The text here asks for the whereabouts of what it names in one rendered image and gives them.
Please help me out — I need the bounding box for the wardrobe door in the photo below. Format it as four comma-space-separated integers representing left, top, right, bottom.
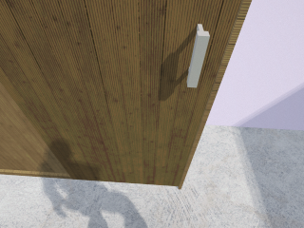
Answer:
0, 82, 67, 174
0, 0, 242, 187

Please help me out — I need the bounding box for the handle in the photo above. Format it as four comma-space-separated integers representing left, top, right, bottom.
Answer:
186, 24, 210, 88

